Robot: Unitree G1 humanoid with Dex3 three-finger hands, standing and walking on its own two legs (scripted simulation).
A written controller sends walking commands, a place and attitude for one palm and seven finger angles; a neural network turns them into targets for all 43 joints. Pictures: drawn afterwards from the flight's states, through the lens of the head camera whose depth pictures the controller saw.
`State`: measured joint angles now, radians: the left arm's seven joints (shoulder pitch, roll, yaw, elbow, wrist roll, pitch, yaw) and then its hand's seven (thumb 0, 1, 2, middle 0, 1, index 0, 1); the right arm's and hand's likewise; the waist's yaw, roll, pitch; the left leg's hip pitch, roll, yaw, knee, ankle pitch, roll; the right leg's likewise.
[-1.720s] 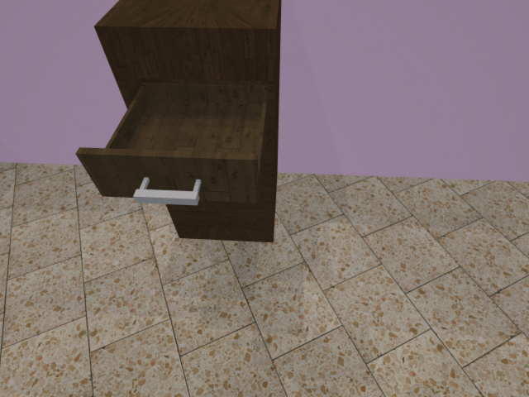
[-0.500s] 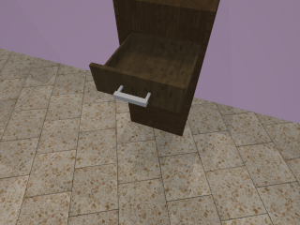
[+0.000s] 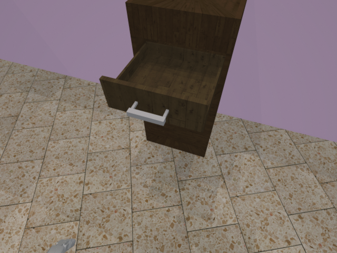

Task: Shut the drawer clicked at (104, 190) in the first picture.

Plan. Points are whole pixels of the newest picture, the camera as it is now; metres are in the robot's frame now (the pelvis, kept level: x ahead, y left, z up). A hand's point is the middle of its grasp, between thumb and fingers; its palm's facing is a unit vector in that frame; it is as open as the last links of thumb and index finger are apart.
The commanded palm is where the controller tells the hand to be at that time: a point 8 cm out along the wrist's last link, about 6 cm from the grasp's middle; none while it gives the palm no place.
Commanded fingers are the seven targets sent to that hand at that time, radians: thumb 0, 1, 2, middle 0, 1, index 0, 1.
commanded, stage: look at it before walking up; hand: left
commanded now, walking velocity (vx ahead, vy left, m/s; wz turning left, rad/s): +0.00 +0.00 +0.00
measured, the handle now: (148, 112) +0.55 +0.10 -0.05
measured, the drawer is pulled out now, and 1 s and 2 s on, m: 0.30 0.30 0.30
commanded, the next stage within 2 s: turn to face it in 0.42 s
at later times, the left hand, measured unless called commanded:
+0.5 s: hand out of the picture +0.08 +0.26 -0.16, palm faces -0.02 -0.95 -0.33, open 7.4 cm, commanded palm none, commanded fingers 0.00 0.90 0.90 -0.20 -0.30 -0.20 -0.30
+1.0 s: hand out of the picture +0.07 +0.19 -0.17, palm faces -0.12 -0.95 -0.28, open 7.4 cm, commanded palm none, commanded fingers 0.00 0.90 0.90 -0.20 -0.30 -0.20 -0.30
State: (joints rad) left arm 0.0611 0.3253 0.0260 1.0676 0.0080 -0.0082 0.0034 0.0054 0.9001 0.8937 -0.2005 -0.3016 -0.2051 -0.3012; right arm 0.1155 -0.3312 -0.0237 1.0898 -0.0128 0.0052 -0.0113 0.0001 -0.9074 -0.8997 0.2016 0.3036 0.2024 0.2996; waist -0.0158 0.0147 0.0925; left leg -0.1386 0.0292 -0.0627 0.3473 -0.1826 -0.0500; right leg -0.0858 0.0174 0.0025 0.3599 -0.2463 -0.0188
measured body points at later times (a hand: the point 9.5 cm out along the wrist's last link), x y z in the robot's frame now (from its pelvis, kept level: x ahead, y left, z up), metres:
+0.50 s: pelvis +0.00 +0.01 +0.00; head +0.04 +0.01 +0.45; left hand +0.08 +0.31 -0.14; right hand +0.08 -0.29 -0.13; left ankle +0.01 +0.15 -0.75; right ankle -0.03 -0.11 -0.75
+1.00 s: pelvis -0.02 -0.01 -0.02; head +0.04 -0.04 +0.43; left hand +0.08 +0.24 -0.15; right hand -0.01 -0.26 -0.18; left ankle -0.01 +0.14 -0.72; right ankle -0.03 -0.10 -0.75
